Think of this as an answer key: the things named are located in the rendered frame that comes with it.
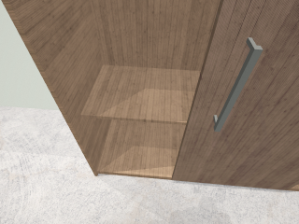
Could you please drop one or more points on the handle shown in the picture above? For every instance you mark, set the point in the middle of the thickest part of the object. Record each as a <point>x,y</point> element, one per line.
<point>255,52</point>

